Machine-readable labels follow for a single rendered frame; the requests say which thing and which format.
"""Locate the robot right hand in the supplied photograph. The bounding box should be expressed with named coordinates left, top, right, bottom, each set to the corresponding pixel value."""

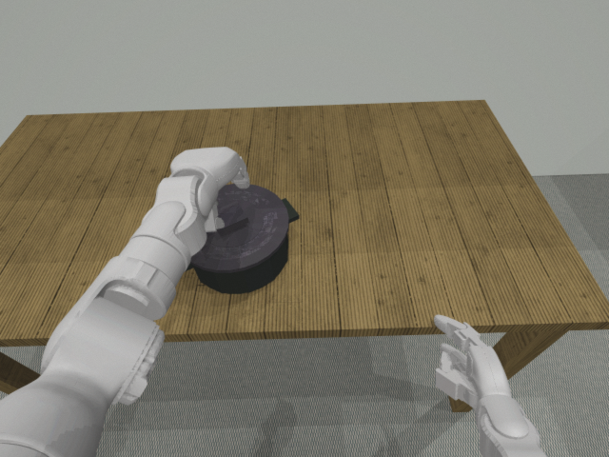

left=434, top=314, right=512, bottom=413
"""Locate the table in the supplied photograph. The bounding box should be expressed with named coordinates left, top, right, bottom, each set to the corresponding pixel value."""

left=0, top=100, right=609, bottom=412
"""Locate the lid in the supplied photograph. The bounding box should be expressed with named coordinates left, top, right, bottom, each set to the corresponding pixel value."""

left=190, top=184, right=289, bottom=273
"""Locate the knob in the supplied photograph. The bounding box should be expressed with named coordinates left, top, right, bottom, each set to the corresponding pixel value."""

left=217, top=201, right=249, bottom=233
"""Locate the robot left upper arm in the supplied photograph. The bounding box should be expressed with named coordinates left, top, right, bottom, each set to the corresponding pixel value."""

left=0, top=296, right=165, bottom=457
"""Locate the pot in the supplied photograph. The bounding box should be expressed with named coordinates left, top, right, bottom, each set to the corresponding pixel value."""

left=186, top=198, right=300, bottom=294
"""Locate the robot left hand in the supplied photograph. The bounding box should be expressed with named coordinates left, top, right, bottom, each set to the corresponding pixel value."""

left=170, top=147, right=250, bottom=232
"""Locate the robot left forearm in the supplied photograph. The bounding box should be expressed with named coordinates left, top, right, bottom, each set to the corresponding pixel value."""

left=41, top=166, right=218, bottom=373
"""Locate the robot right forearm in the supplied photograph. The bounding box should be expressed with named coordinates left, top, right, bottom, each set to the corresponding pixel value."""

left=476, top=394, right=548, bottom=457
